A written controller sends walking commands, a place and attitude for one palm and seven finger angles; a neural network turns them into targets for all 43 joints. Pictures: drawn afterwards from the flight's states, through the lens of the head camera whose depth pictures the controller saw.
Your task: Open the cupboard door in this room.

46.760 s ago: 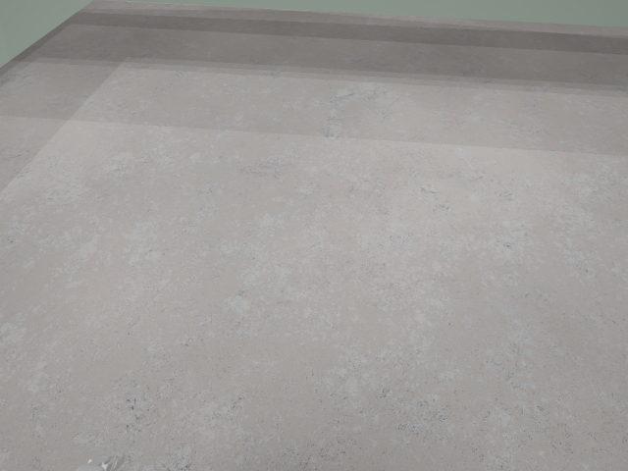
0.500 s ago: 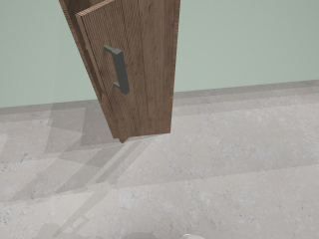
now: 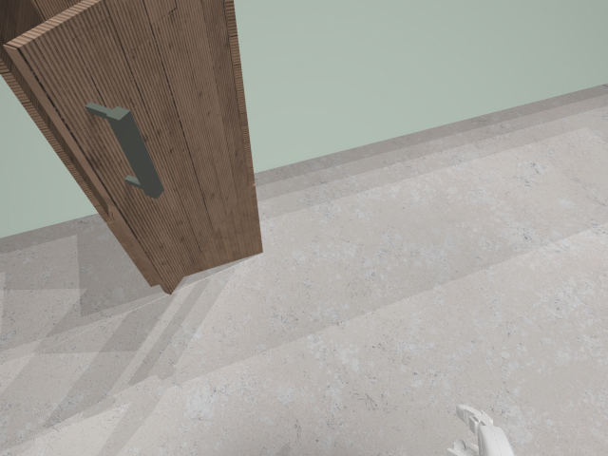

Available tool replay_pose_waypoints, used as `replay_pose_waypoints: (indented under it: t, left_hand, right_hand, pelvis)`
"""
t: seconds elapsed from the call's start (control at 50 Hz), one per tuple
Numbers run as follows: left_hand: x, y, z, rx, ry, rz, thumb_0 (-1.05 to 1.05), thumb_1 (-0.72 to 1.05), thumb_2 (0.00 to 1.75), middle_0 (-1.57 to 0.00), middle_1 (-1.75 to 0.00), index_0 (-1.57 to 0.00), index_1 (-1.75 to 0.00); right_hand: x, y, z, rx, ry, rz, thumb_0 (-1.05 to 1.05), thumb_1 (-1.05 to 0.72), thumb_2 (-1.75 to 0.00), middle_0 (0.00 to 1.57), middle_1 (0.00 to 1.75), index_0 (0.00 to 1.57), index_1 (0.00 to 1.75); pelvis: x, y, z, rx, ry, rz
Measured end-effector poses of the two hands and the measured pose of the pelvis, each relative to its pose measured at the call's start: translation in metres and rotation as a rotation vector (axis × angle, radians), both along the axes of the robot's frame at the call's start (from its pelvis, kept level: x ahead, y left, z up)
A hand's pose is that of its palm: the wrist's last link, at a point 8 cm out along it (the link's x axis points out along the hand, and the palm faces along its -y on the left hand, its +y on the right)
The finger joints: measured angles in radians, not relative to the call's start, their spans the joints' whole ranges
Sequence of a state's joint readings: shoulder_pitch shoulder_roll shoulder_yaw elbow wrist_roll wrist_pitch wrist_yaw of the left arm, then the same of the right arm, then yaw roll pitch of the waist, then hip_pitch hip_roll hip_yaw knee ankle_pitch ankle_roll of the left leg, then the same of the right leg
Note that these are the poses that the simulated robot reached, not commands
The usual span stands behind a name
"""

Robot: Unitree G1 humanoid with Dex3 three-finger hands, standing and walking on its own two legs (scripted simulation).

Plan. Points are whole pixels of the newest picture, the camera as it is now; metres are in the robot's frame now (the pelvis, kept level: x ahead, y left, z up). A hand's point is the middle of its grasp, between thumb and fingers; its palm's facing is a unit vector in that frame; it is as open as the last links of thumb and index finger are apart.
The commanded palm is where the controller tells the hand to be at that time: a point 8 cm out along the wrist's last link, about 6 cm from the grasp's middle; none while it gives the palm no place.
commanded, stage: walk to a spot facing it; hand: left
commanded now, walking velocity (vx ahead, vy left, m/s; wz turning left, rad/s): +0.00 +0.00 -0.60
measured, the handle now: (127, 153) +0.47 +0.31 +0.09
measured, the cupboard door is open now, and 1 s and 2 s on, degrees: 45 45 45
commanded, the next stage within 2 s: none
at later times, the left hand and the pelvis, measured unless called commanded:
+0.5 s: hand (209, 439) +0.15 +0.16 -0.16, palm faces -0.31 -0.92 -0.24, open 7.4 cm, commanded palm none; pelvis +0.00 -0.01 +0.00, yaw -18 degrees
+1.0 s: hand (273, 402) +0.21 +0.07 -0.15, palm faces -0.55 -0.80 -0.24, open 7.4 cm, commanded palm none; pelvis +0.03 -0.06 +0.00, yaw -36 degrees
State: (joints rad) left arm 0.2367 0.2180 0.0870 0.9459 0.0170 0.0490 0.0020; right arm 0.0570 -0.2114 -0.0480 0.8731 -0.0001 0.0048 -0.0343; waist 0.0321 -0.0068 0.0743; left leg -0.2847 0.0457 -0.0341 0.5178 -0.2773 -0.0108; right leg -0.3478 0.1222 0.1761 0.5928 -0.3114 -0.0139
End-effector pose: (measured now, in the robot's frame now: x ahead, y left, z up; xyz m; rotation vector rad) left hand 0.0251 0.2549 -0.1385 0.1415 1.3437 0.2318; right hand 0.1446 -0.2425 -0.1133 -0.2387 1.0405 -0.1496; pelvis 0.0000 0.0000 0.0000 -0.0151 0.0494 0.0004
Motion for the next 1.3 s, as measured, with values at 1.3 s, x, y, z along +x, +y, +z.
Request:
replay_pose_waypoints:
  t: [1.3]
  left_hand:
    - [0.287, -0.179, -0.008, -0.035, 0.073, -0.847, 0.01, 0.9, 0.9, -0.2, -0.3, -0.2, -0.3]
  right_hand:
    - [-0.132, -0.09, 0.005, -0.006, 0.019, -0.814, 0.01, -0.91, -0.89, 0.2, 0.29, 0.21, 0.3]
  pelvis:
    - [0.126, -0.096, 0.0, -0.005, -0.032, -0.839]
